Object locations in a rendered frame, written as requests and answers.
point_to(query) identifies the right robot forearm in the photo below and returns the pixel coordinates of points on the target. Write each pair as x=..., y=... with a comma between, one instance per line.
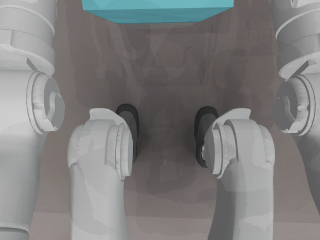
x=297, y=31

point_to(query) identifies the carton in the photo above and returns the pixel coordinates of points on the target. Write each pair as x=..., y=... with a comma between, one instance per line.
x=156, y=11

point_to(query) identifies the robot shin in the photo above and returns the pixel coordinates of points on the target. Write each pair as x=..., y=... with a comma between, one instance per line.
x=95, y=114
x=242, y=113

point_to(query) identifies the robot left upper arm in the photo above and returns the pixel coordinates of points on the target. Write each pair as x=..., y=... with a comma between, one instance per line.
x=30, y=107

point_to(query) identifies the robot right upper arm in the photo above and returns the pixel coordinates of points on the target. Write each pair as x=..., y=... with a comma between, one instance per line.
x=296, y=110

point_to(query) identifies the robot left shin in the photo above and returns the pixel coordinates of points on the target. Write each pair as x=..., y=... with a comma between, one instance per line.
x=95, y=114

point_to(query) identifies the left robot forearm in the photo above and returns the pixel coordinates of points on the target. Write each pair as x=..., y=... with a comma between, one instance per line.
x=27, y=28

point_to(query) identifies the robot right shin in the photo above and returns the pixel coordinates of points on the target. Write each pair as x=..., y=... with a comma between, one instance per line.
x=242, y=113

